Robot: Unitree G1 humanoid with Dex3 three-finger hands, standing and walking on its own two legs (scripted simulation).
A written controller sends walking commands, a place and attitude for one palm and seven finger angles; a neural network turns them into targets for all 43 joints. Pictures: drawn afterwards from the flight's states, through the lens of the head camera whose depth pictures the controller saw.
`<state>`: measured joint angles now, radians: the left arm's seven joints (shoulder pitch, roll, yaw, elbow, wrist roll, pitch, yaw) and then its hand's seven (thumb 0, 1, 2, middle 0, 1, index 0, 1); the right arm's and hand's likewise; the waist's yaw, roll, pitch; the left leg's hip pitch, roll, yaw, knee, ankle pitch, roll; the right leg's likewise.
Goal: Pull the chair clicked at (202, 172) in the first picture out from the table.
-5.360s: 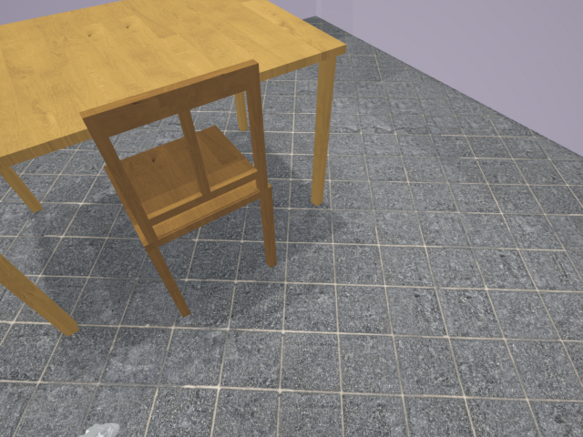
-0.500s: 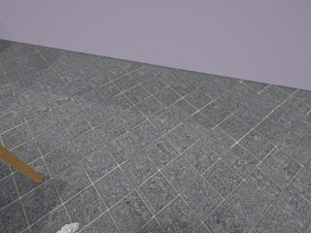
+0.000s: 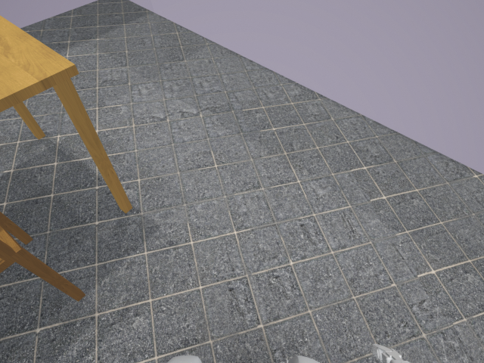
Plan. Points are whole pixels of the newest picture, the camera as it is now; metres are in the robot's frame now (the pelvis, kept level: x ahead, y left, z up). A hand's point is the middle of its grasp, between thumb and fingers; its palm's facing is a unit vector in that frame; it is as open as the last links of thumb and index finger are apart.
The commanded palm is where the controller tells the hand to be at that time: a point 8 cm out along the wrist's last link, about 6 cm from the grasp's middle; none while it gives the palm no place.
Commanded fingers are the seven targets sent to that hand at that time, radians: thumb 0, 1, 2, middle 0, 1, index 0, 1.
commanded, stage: turn to face it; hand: left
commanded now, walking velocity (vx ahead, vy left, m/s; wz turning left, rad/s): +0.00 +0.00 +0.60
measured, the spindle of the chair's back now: out of the picture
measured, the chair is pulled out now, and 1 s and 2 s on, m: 0.00 0.00 0.00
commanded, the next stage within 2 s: take the last steps up to it in 1.36 s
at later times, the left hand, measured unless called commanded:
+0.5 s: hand out of the picture +0.04 +0.19 -0.13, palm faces +0.29 -0.91 -0.28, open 7.4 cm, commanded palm none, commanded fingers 0.00 0.90 0.90 -0.20 -0.30 -0.20 -0.30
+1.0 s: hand out of the picture -0.05 +0.25 -0.14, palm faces +0.57 -0.77 -0.28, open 7.4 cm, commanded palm none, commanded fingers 0.00 0.90 0.90 -0.20 -0.30 -0.20 -0.30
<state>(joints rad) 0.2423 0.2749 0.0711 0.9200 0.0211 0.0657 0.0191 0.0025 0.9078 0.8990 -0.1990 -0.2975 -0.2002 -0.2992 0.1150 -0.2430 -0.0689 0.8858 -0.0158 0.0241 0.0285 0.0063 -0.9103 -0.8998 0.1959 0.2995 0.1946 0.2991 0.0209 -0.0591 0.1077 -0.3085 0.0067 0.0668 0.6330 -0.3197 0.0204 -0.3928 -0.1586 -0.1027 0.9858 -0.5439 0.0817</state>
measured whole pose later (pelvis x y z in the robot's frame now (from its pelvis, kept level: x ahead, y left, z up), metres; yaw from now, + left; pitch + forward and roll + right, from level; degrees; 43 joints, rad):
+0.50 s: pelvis +0.00 -0.03 +0.01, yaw +19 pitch -1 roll +2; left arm 0.20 0.18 0.03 0.85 0.03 0.02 0.02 0.00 0.91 0.90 -0.20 -0.30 -0.20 -0.30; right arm 0.20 -0.27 -0.10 0.94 -0.02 0.08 0.04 0.01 -0.91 -0.90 0.20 0.30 0.19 0.30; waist -0.03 0.03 0.07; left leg -0.50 0.00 0.01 1.14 -0.40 -0.06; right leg -0.21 -0.11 -0.15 0.53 -0.30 0.00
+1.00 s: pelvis -0.01 +0.02 +0.01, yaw +35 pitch +1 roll +0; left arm 0.16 0.26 0.07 0.88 0.01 0.06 0.01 0.00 0.91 0.90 -0.19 -0.30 -0.20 -0.30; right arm 0.18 -0.22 -0.05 0.91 -0.02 0.03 0.01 0.01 -0.91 -0.90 0.20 0.30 0.20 0.30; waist -0.01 0.00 0.08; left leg -0.26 -0.04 -0.05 0.50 -0.25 0.03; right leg -0.44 -0.08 -0.02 0.92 -0.44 0.09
